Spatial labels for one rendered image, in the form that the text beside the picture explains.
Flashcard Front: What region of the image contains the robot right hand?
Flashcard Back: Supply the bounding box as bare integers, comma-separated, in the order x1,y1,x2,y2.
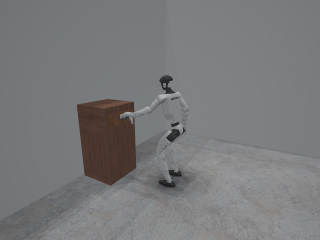
182,125,187,137

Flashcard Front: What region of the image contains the left robot forearm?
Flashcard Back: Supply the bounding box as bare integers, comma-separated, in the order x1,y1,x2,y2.
130,106,149,118

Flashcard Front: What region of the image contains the robot right upper arm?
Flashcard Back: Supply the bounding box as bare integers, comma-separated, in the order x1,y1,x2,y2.
176,92,189,113

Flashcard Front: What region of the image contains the right robot forearm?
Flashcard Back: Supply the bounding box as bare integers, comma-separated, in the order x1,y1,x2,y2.
181,110,189,126

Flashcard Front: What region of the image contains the handle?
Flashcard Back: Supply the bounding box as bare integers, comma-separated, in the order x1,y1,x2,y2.
119,117,129,121

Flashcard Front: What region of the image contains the right robot shin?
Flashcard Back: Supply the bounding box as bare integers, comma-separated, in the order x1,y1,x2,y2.
165,146,178,173

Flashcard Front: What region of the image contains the cabinet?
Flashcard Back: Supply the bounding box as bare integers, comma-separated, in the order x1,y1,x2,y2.
77,99,137,186

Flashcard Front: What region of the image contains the robot left hand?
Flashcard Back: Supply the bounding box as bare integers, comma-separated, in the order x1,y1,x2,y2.
120,112,134,124

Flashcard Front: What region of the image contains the robot left foot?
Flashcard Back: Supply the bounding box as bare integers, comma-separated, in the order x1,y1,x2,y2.
159,180,176,188

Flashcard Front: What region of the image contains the drawer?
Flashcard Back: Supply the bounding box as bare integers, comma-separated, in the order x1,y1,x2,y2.
107,109,134,129

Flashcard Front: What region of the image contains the robot left upper arm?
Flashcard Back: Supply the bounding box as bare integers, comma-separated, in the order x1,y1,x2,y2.
146,94,167,114

